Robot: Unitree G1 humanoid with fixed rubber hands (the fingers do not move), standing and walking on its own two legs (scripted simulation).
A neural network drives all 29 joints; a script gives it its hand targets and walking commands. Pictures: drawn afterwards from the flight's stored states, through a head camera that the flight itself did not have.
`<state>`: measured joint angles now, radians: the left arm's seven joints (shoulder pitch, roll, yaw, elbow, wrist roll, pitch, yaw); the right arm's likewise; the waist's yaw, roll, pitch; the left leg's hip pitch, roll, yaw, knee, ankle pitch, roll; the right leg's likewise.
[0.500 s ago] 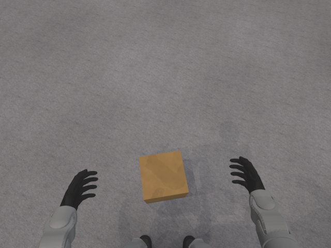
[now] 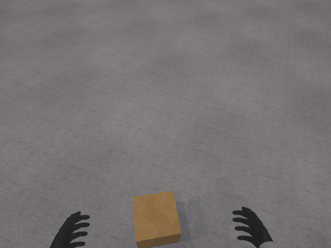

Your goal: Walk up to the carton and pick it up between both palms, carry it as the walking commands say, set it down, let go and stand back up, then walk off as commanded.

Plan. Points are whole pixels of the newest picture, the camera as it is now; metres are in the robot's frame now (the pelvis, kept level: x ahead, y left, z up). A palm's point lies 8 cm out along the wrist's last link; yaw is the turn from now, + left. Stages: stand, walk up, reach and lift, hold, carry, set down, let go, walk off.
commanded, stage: let go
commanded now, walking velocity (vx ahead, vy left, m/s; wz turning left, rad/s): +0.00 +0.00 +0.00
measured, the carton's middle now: (156, 219) +0.40 +0.02 -0.68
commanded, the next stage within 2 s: stand in 0.22 s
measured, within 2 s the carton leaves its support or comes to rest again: neither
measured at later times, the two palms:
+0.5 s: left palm out of the picture +0.14 +0.29 -0.09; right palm out of the picture +0.13 -0.27 -0.08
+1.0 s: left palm out of the picture +0.09 +0.30 -0.11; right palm out of the picture +0.09 -0.27 -0.10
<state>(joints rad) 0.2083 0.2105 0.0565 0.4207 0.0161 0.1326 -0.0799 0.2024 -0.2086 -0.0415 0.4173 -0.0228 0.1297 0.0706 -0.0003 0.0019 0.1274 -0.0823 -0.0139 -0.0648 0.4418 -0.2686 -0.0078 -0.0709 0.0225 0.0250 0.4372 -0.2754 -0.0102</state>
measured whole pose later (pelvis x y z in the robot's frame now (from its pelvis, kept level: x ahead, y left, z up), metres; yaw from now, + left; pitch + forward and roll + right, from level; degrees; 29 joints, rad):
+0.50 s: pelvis +0.01 +0.01 +0.00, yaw +0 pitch -2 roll -1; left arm 0.20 0.30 0.08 0.69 0.02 0.01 0.02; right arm 0.21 -0.30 -0.08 0.72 -0.03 -0.01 -0.01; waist -0.01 -0.01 0.02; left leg -0.17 -0.02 -0.05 0.51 -0.30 0.01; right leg -0.15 0.01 0.03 0.48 -0.30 0.01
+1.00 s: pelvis -0.01 +0.02 +0.00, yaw -1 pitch -3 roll +0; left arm 0.21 0.31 0.04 0.86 0.02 -0.01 0.04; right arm 0.20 -0.30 -0.05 0.88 -0.02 -0.01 -0.03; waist 0.00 -0.01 0.04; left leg -0.14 -0.03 -0.04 0.45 -0.26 0.01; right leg -0.12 0.00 0.04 0.43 -0.26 0.02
